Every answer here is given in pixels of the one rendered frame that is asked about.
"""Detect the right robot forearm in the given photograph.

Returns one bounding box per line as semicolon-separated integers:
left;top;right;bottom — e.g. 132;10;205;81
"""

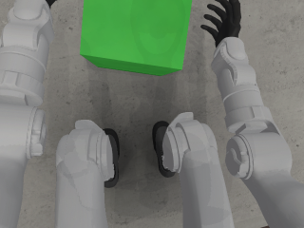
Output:
211;36;293;169

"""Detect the left robot upper arm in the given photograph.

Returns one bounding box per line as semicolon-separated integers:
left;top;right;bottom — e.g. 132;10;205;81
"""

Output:
0;103;48;228

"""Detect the robot foot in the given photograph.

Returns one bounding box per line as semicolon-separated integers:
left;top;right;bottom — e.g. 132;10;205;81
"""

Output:
152;121;176;178
103;128;120;188

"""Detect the robot right foot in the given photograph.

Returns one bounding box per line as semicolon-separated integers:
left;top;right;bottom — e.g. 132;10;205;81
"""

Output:
152;121;176;178

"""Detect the left robot forearm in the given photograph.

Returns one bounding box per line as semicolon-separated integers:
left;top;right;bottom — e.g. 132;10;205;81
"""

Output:
0;0;55;107

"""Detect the robot left foot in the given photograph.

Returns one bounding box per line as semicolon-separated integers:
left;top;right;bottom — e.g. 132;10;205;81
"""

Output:
103;128;120;188

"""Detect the robot right hand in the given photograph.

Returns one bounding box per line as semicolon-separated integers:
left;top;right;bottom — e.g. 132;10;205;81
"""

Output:
200;0;241;47

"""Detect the carton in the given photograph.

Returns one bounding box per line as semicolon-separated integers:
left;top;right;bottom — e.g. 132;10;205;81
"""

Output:
80;0;192;76

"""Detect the right robot upper arm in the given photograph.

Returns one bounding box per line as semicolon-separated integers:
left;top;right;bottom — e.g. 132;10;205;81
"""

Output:
225;132;304;228

